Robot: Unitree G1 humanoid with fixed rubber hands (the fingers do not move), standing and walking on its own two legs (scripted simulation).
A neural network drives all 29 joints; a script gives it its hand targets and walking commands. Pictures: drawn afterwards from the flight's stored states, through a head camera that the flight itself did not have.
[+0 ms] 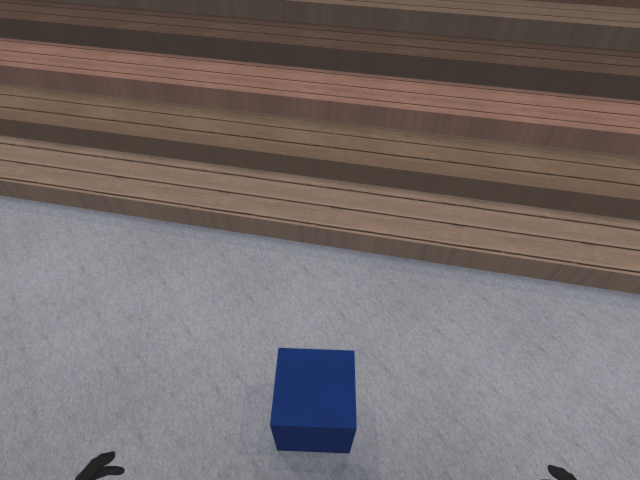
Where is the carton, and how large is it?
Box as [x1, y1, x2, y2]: [270, 348, 356, 452]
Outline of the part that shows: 278,348 270,426 277,449 349,452 356,428 353,351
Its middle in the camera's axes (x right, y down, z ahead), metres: -0.01 +0.46 +1.10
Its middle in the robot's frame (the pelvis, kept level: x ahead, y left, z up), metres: +0.43 +0.03 -0.66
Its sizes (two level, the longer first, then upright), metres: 0.210 0.200 0.250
